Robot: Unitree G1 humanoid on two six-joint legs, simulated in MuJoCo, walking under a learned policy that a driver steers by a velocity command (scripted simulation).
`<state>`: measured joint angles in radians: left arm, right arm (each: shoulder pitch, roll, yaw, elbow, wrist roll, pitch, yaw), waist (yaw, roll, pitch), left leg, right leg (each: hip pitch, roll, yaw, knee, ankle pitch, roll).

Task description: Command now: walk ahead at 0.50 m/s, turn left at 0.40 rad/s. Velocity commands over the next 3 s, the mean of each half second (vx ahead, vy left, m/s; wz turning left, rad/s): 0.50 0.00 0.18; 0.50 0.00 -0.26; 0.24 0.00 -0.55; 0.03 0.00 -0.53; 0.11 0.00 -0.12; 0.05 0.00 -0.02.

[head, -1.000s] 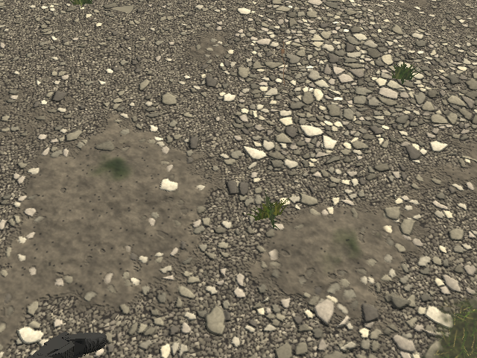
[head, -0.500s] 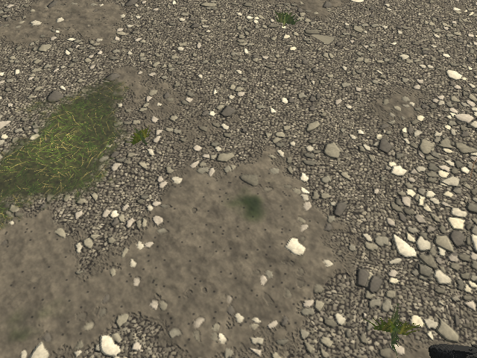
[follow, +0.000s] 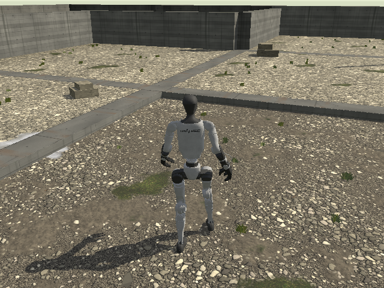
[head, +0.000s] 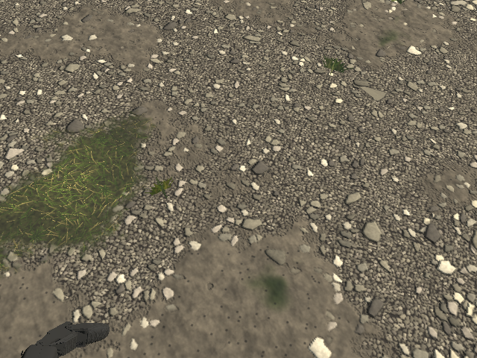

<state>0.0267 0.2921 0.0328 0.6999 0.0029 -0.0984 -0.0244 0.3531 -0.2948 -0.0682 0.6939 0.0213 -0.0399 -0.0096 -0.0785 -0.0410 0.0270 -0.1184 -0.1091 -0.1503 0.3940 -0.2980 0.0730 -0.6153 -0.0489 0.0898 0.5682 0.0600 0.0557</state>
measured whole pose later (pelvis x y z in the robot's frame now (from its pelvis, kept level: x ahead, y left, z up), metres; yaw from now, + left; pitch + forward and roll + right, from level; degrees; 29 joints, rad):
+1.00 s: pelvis +0.55 +0.03 +0.00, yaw -7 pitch +1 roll +2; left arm 0.14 0.28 0.05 0.75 -0.02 -0.03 -0.04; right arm 0.33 -0.27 -0.07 0.84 -0.01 -0.09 0.00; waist -0.07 -0.04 0.02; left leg 0.05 -0.04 0.21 0.21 -0.28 0.02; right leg -0.68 -0.10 0.03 0.71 0.05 -0.01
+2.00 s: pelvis +0.78 -0.03 -0.01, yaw -40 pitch +1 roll +1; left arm 0.16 0.30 0.07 0.62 -0.01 0.07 0.00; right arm 0.16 -0.29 -0.06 0.74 0.01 0.02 -0.02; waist -0.03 0.00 0.05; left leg -0.30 0.09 0.08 0.53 -0.24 -0.04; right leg -0.27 -0.01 0.01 0.53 -0.26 0.00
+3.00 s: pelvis +0.82 -0.10 +0.00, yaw -42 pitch -2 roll +0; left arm 0.12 0.24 0.05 0.92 0.00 0.01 0.02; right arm 0.16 -0.28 -0.03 1.00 -0.01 0.02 -0.02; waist -0.02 0.01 0.05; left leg -0.06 0.03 0.01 0.44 -0.35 -0.02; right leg -0.22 0.01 0.00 0.50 -0.25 -0.01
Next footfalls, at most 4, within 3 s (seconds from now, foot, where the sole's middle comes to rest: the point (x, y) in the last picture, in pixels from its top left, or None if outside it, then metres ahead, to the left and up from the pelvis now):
0.10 right None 0.23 -0.14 -0.78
0.60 left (176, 352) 0.49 0.13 -0.78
1.12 right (259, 254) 0.78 -0.12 -0.78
1.60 left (202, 217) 0.92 0.05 -0.78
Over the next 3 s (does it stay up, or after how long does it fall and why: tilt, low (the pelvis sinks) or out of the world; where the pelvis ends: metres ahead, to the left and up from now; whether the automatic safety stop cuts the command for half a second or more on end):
stays up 0.82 -0.10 0.00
